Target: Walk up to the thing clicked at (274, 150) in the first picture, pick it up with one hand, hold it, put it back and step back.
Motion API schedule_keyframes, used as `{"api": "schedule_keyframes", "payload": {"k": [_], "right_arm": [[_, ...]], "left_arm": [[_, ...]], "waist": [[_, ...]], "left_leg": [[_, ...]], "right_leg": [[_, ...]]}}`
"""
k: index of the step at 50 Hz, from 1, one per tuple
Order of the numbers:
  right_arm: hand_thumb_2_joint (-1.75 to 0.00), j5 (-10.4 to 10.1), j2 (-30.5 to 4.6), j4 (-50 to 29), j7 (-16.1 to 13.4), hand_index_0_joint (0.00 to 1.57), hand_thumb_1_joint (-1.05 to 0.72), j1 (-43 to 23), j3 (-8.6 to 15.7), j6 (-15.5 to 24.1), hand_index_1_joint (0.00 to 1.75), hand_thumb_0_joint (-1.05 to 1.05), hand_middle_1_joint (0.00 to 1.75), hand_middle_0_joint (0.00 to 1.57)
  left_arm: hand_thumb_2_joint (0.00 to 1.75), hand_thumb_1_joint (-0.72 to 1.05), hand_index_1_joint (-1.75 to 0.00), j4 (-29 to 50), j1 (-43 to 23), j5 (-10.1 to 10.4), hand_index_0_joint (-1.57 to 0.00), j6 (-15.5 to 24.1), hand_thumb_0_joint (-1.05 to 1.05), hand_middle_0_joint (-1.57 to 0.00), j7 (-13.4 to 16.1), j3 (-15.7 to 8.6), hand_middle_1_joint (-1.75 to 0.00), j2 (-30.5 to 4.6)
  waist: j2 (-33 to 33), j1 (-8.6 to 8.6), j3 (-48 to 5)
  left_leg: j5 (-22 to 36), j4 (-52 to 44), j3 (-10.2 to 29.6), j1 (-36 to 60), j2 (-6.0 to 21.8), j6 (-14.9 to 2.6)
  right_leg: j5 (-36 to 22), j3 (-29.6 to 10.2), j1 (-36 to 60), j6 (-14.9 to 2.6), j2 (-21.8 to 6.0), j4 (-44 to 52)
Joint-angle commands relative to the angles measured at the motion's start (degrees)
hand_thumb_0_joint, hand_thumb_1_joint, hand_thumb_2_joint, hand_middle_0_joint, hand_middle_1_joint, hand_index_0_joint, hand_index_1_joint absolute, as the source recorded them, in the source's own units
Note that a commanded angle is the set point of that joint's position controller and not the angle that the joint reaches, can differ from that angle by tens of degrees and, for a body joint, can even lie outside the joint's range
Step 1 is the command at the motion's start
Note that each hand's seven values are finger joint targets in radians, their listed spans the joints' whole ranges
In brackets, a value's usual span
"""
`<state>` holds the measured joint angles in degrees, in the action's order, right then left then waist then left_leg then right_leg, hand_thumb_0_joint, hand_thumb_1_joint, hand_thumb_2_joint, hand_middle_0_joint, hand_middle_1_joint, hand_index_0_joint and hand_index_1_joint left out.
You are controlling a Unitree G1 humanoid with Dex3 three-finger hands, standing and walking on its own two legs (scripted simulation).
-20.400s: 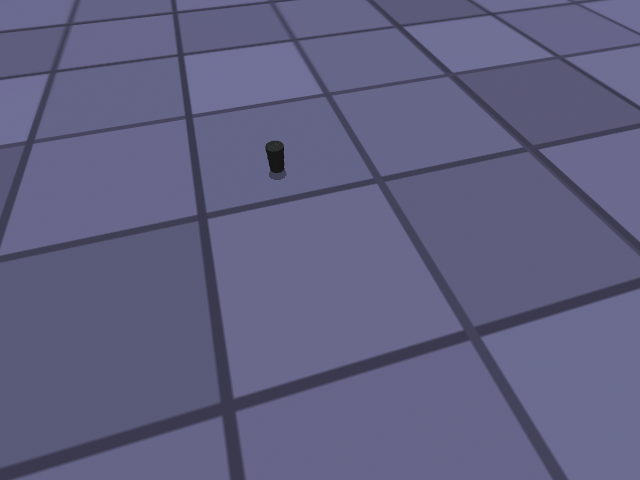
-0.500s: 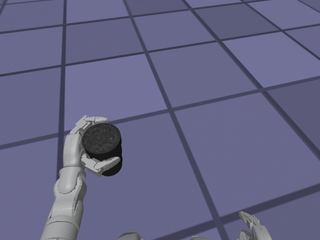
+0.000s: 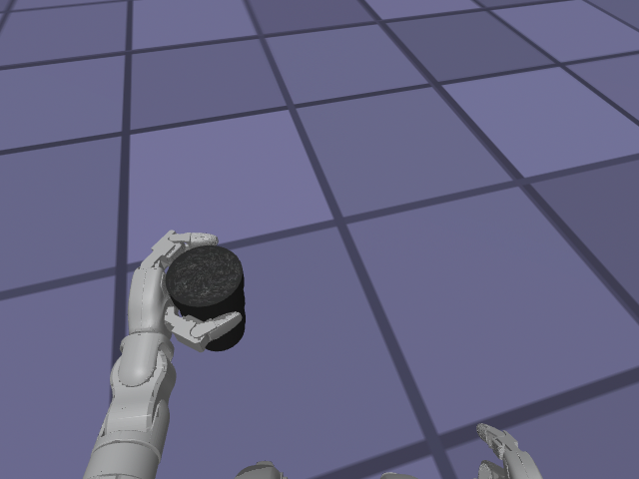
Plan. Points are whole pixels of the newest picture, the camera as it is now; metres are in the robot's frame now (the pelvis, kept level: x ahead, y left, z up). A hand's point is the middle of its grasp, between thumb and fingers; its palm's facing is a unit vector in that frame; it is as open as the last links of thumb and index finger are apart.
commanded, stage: hold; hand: left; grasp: from the side
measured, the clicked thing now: (213, 304) +0.33 +0.16 +0.02
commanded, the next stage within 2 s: crouch in 0.64 s
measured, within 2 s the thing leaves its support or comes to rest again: neither
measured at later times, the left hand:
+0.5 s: hand (202, 295) +0.32 +0.16 +0.05, palm faces +0.10 -1.00 -0.02, open 11.7 cm
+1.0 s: hand (206, 306) +0.32 +0.16 +0.02, palm faces +0.15 -0.99 +0.01, open 11.7 cm
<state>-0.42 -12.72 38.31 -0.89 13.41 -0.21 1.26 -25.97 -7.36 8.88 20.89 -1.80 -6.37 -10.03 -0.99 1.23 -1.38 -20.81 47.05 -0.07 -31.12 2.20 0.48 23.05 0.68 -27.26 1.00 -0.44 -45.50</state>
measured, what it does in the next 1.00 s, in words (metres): stands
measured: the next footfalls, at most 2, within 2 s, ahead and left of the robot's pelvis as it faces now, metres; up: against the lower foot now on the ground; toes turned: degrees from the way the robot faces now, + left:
none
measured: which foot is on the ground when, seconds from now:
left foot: down 0.00-1.00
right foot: down 0.00-1.00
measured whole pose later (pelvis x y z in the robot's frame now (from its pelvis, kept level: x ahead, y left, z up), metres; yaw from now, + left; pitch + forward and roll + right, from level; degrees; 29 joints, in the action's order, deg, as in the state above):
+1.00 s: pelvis -0.01 +0.00 -0.01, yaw +0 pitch +7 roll -1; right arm 0.2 -12.6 37.8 0.2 12.4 0.3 1.8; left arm -30.3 -7.7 8.8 24.2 -0.5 -8.2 -8.6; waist -0.5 1.6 -1.7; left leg -21.4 50.1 0.1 -35.9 2.3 0.6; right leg 24.0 0.7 -32.3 0.8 -0.4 -49.1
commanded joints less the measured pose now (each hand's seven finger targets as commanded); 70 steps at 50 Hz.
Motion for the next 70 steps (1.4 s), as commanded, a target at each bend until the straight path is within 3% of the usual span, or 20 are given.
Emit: {"api": "schedule_keyframes", "payload": {"k": [1,6,12,13,15,22,25,30,31,34,38,46,51,53,56,58,63,67,68,70], "right_arm": [[-0.91,-0.1,-7.5,-7.4,-0.4,0.2,-0.92,-2.9,3.0,2.2,0.3,0.0,0.3,0.2],[-0.91,0.0,-7.6,-7.9,-0.2,0.2,-0.93,-2.8,3.0,2.6,0.3,0.0,0.3,0.2],[-0.91,-0.2,-7.7,-7.3,-0.6,0.2,-0.93,-3.0,2.9,2.8,0.3,0.0,0.3,0.2],[-0.91,-0.2,-7.4,-7.5,-0.5,0.2,-0.93,-3.0,2.7,2.7,0.3,0.0,0.3,0.2],[-0.91,-0.2,-7.6,-7.3,-0.8,0.2,-0.93,-2.9,2.8,2.7,0.3,0.0,0.3,0.2],[-0.91,0.0,-7.8,-7.4,-0.5,0.2,-0.93,-2.9,3.2,2.4,0.3,0.0,0.3,0.2],[-0.91,0.1,-7.6,-7.4,-0.3,0.2,-0.93,-2.6,3.0,2.6,0.3,0.0,0.3,0.2],[-0.91,0.0,-7.6,-7.5,-0.5,0.2,-0.93,-2.8,3.0,2.4,0.3,0.0,0.3,0.2],[-0.91,-0.1,-7.3,-7.8,-0.5,0.2,-0.93,-3.3,2.7,2.5,0.3,0.0,0.3,0.2],[-0.91,-0.1,-7.6,-7.6,-0.7,0.2,-0.93,-3.3,2.8,2.6,0.3,0.0,0.3,0.2],[-0.91,0.0,-7.8,-7.7,-0.5,0.2,-0.89,-3.2,3.0,2.9,0.3,0.0,0.3,0.2],[-0.91,0.3,-7.8,-7.1,0.6,0.2,-0.89,-3.0,3.5,2.6,0.3,0.0,0.3,0.2],[-0.91,1.4,-7.5,-6.1,1.2,0.2,-0.89,-2.1,4.1,2.8,0.3,0.0,0.3,0.2],[-0.91,1.9,-7.8,-5.5,1.6,0.2,-0.9,-1.8,4.4,3.1,0.3,0.0,0.3,0.2],[-0.91,2.4,-8.2,-4.8,2.1,0.2,-0.9,-1.5,4.8,3.4,0.3,0.0,0.3,0.2],[-0.91,2.7,-8.8,-4.7,2.5,0.2,-0.91,-1.4,4.8,3.6,0.3,0.0,0.3,0.2],[-0.91,3.2,-9.9,-4.7,3.2,0.2,-0.9,-2.3,4.4,3.7,0.3,0.0,0.3,0.2],[-0.91,3.6,-11.5,-4.5,3.7,0.2,-0.9,-2.3,4.5,3.0,0.3,0.0,0.3,0.2],[-0.91,3.8,-11.6,-4.6,3.9,0.2,-0.9,-2.3,4.2,2.7,0.3,0.0,0.3,0.2],[-0.91,4.0,-12.3,-4.0,4.2,0.2,-0.91,-2.0,4.5,2.3,0.3,0.0,0.3,0.2]], "left_arm": [[1.2,0.0,-1.38,16.7,-18.8,0.9,-1.21,6.2,0.0,-1.2,0.2,-4.5,-1.37,-9.1],[1.2,-0.01,-1.39,15.8,-16.6,1.0,-1.22,6.1,0.0,-1.2,-0.7,-1.2,-1.38,-6.1],[1.18,-0.02,-1.36,17.8,-18.6,1.6,-1.19,6.3,0.0,-1.18,-0.2,-3.9,-1.35,-8.4],[1.19,-0.03,-1.37,14.3,-16.3,1.6,-1.2,5.7,0.0,-1.19,-0.3,-1.9,-1.36,-5.6],[1.19,-0.05,-1.38,17.9,-20.1,1.3,-1.2,6.1,0.0,-1.19,0.3,-4.1,-1.37,-9.1],[1.18,-0.02,-1.37,16.2,-16.5,1.0,-1.2,6.1,0.0,-1.19,-0.5,-3.1,-1.37,-7.9],[1.19,-0.02,-1.38,12.4,-14.2,1.1,-1.21,5.7,0.0,-1.2,-1.1,-1.4,-1.38,-5.6],[1.19,-0.01,-1.38,18.5,-20.2,1.1,-1.21,6.8,0.0,-1.2,-0.3,-5.0,-1.37,-10.1],[1.2,-0.03,-1.39,15.0,-18.4,1.3,-1.22,6.6,0.0,-1.21,-0.4,-3.4,-1.39,-7.6],[1.18,-0.03,-1.37,17.5,-19.5,1.5,-1.2,6.9,0.0,-1.19,-0.1,-4.3,-1.36,-8.8],[1.16,0.04,-1.32,15.0,-17.1,0.8,-1.2,6.0,0.0,-1.19,-0.6,-0.9,-1.31,-6.2],[1.19,0.08,-1.34,8.6,-15.2,1.2,-1.23,7.6,0.0,-1.22,1.2,-4.8,-1.34,-5.7],[1.18,0.06,-1.32,7.4,-20.1,-0.6,-1.2,12.3,0.0,-1.19,2.0,-5.6,-1.32,-6.9],[1.15,0.03,-1.3,0.6,-19.3,-0.7,-1.18,14.3,0.0,-1.17,1.3,-4.6,-1.3,-4.7],[1.16,0.03,-1.32,-0.6,-23.4,-1.0,-1.19,18.4,0.0,-1.17,0.5,-6.5,-1.31,-7.3],[1.16,0.0,-1.33,-2.0,-25.5,-0.7,-1.2,21.3,0.0,-1.19,-0.2,-8.5,-1.33,-9.4],[1.15,0.03,-1.31,-9.7,-28.2,0.1,-1.19,25.7,0.0,-1.18,-2.0,-8.5,-1.3,-9.8],[1.18,0.05,-1.32,-12.7,-28.1,0.1,-1.2,27.3,0.0,-1.2,-3.2,-11.1,-1.31,-12.4],[1.19,0.04,-1.32,-13.8,-28.3,0.1,-1.2,27.3,0.0,-1.2,-3.7,-10.2,-1.31,-11.3],[1.2,0.03,-1.34,-12.5,-30.7,0.7,-1.21,27.9,0.0,-1.21,-3.8,-12.8,-1.32,-13.8]], "waist": [[-0.9,-0.71,-15.2],[-1.0,0.17,-16.7],[-0.3,0.13,-15.9],[1.7,0.57,-15.9],[0.2,0.27,-15.5],[-1.2,-0.43,-16.7],[0.9,0.72,-15.8],[-1.0,-0.26,-17.4],[0.7,0.54,-14.9],[-0.6,-0.06,-15.8],[-1.2,0.73,-15.0],[1.5,0.14,-11.9],[1.3,1.23,-15.5],[2.5,2.39,-16.5],[-0.9,2.57,-21.1],[-1.8,2.3,-24.2],[-3.8,2.56,-30.5],[-5.2,0.79,-37.1],[-5.0,1.58,-38.5],[-6.4,0.62,-41.8]], "left_leg": [[9.1,-7.3,0.1,9.7,-1.1,-0.28],[9.5,-7.0,0.2,10.9,-1.0,-0.29],[9.8,-6.9,0.1,10.7,-1.0,-0.47],[10.3,-6.8,0.3,10.7,-0.9,-0.65],[9.7,-6.7,0.0,10.1,-1.2,-0.74],[10.4,-6.6,-0.1,10.9,-1.3,-0.4],[11.7,-5.9,0.1,10.1,-1.1,-0.76],[9.5,-6.6,0.0,10.5,-1.2,-0.53],[8.2,-6.6,-0.1,9.5,-1.3,-0.74],[6.6,-6.9,-0.4,9.5,-1.5,-0.59],[7.5,-7.0,0.0,9.8,-1.2,-0.46],[7.3,-4.5,0.6,4.2,-0.9,-0.68],[7.3,1.3,0.4,0.0,-1.2,-1.06],[5.7,4.4,1.0,-2.9,-1.0,-1.32],[3.5,10.1,1.6,-6.5,-1.1,-1.06],[0.7,15.1,2.2,-12.4,-1.4,-0.97],[-2.5,25.4,3.2,-22.9,-1.2,-0.87],[2.6,32.1,4.2,-26.1,-0.9,-0.81],[4.3,34.1,4.5,-27.4,-0.8,-0.89],[6.6,36.9,4.8,-27.7,-0.6,-0.8]], "right_leg": [[-12.1,1.4,3.0,-1.48,1.3,6.5],[-12.6,1.3,2.8,-1.4,1.4,6.2],[-13.2,1.1,3.0,-1.21,1.3,6.5],[-13.7,1.3,3.3,-1.07,1.4,6.6],[-13.5,0.9,3.3,-1.04,1.0,6.8],[-13.6,1.1,3.4,-1.32,1.1,6.4],[-15.2,1.1,2.9,-1.09,1.2,6.1],[-12.9,0.9,3.2,-1.29,1.1,6.5],[-12.0,0.8,2.4,-1.03,1.1,6.9],[-10.4,0.6,2.4,-1.25,0.9,7.1],[-11.2,1.0,1.6,-1.38,1.2,6.6],[-10.5,1.6,-2.3,-1.5,1.3,4.0],[-11.0,0.7,-7.8,-1.49,0.9,-1.0],[-9.3,0.9,-12.0,-1.52,1.2,-3.9],[-6.1,1.1,-20.2,-2.03,1.3,-9.6],[-3.3,1.1,-25.1,-2.32,1.4,-14.4],[1.0,0.6,-37.2,-2.7,1.8,-24.6],[-1.1,1.9,-45.2,-3.19,2.3,-33.4],[-2.3,2.3,-47.1,-3.23,2.4,-35.5],[-3.2,2.7,-50.0,-3.39,2.7,-39.1]]}}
